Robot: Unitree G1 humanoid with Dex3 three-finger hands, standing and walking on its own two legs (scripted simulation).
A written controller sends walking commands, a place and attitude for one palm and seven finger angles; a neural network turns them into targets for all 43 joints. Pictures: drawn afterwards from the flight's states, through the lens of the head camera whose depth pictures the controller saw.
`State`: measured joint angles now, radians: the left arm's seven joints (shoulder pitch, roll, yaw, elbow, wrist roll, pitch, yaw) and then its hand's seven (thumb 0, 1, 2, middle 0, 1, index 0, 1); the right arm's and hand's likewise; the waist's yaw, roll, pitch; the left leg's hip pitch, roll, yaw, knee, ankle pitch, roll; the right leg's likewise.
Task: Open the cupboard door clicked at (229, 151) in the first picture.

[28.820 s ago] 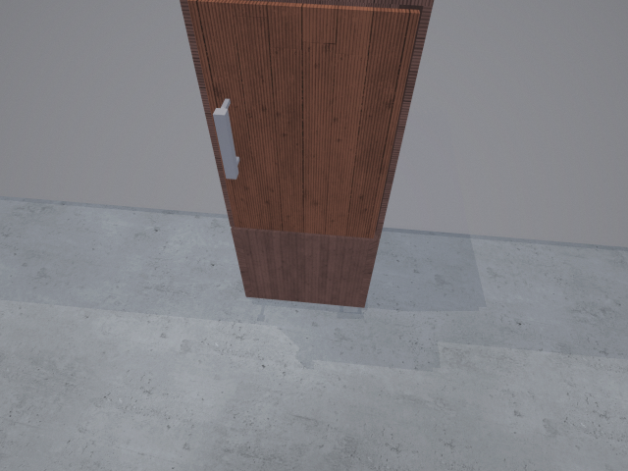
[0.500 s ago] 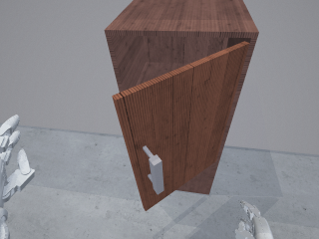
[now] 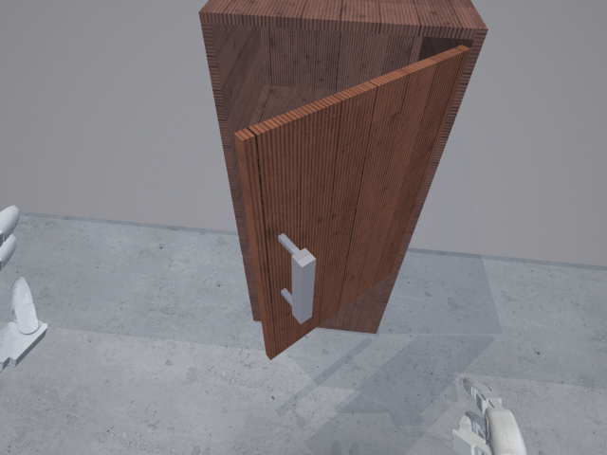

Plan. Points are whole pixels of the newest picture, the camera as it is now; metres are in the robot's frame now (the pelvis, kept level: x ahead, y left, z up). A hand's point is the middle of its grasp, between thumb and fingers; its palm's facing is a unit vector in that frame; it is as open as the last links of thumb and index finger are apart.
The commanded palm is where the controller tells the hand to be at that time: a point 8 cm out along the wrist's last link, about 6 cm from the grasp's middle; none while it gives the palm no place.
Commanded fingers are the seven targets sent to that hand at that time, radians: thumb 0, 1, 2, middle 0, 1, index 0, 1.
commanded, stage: step back with the hand held close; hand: left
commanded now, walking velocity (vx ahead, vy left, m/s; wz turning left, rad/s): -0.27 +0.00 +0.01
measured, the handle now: (294, 279) +0.38 +0.04 -0.02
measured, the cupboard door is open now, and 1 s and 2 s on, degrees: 44 44 44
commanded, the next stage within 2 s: stop stepping back and stand still in 0.44 s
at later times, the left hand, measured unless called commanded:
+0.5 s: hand out of the picture +0.10 +0.30 +0.16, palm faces +0.50 -0.75 -0.43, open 7.4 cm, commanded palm +0.02 +0.33 +0.18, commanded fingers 0.00 0.90 0.90 -0.20 -0.30 -0.20 -0.30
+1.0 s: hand out of the picture +0.02 +0.27 +0.16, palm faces +0.47 -0.78 -0.41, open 7.4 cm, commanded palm -0.02 +0.29 +0.18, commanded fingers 0.00 0.90 0.90 -0.20 -0.30 -0.20 -0.30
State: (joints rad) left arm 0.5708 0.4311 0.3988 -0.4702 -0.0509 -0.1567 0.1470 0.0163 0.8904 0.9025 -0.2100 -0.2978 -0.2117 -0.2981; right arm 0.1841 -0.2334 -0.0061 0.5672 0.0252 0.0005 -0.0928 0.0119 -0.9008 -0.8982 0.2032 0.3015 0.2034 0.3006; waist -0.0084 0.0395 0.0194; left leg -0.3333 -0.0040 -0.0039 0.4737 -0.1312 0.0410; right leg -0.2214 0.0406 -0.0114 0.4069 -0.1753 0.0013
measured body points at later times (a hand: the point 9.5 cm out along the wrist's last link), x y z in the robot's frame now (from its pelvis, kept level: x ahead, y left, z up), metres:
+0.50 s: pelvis -0.10 +0.02 -0.01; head -0.07 +0.05 +0.44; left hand +0.06 +0.34 +0.18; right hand +0.11 -0.20 -0.08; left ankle -0.02 +0.09 -0.74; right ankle -0.08 -0.12 -0.70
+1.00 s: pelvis -0.18 +0.00 -0.02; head -0.22 +0.01 +0.43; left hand -0.01 +0.31 +0.18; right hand -0.08 -0.27 -0.11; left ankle -0.13 +0.09 -0.74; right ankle -0.33 -0.08 -0.73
